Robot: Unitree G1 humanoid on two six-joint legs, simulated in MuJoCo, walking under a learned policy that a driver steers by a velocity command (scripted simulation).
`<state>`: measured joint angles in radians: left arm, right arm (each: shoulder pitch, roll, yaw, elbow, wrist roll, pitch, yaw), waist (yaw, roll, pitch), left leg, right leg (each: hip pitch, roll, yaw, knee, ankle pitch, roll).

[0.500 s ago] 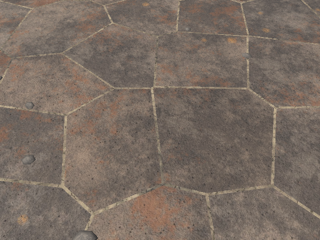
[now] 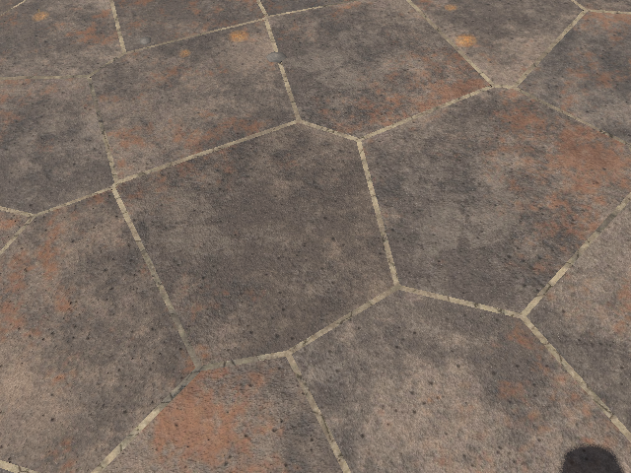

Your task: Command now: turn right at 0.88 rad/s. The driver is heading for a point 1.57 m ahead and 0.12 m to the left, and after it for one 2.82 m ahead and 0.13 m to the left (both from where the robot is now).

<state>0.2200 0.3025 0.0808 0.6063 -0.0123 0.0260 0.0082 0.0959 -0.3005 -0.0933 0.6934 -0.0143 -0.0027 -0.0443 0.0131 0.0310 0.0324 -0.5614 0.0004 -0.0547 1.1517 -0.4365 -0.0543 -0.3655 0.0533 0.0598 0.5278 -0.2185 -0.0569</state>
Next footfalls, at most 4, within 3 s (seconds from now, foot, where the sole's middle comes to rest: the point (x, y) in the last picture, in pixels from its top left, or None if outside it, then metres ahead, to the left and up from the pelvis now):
0.32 left None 0.12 0.12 -0.77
0.62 right None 0.00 -0.10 -0.77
1.10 left None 0.40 0.22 -0.77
1.58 right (243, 287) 0.88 0.27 -0.77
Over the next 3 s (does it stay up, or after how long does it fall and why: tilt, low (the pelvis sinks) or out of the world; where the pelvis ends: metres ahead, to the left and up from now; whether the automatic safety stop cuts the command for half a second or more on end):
stays up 1.80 0.05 -0.04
